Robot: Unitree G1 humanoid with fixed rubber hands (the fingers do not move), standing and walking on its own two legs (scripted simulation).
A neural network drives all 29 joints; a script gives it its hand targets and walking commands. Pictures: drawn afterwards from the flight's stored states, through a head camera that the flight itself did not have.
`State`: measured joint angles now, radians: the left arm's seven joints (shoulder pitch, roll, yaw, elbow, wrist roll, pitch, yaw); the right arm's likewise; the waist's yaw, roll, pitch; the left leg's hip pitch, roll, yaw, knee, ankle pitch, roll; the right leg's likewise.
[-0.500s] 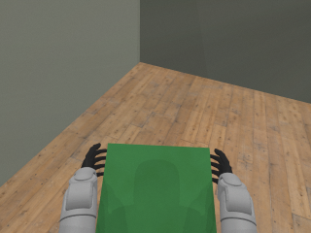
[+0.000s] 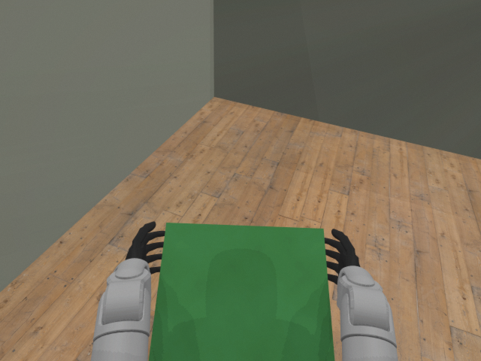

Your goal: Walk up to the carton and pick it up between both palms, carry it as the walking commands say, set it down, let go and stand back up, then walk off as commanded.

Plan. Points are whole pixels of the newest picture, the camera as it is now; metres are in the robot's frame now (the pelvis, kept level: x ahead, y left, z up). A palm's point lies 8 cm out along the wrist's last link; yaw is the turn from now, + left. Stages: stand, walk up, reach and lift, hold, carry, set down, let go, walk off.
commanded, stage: hold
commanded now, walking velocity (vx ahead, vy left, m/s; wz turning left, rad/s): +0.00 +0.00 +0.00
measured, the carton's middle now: (240, 297) +0.28 +0.00 -0.06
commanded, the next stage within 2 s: carry in 0.12 s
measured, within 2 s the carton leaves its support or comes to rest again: neither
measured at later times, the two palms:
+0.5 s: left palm (185, 263) +0.29 +0.09 +0.04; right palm (392, 292) +0.25 -0.25 +0.04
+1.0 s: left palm (202, 293) +0.23 +0.06 +0.07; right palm (439, 317) +0.20 -0.28 +0.07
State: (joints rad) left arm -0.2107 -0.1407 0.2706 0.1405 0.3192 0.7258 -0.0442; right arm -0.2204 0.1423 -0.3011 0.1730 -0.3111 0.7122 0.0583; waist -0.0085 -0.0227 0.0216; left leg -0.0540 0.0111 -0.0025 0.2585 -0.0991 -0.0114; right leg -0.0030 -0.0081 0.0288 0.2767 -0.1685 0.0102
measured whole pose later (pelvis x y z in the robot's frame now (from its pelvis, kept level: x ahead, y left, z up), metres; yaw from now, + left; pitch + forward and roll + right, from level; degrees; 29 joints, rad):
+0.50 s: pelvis -0.02 -0.04 -0.03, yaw -6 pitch +4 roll +0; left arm -0.22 -0.11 0.20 -0.15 0.13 1.03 0.14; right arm -0.24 0.10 -0.19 -0.13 -0.10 1.04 -0.15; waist -0.02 -0.01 -0.09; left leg -0.45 0.14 0.08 0.68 -0.29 -0.07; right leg -0.45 0.06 0.00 0.72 -0.34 -0.04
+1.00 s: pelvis -0.06 -0.09 -0.01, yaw -7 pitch +4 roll -2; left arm -0.18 -0.13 0.20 -0.31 0.12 1.18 0.16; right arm -0.19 0.14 -0.18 -0.27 -0.14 1.17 -0.12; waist 0.03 0.01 -0.10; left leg -0.36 0.16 0.12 0.54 -0.24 -0.04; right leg -0.50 -0.02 -0.04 0.83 -0.39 0.02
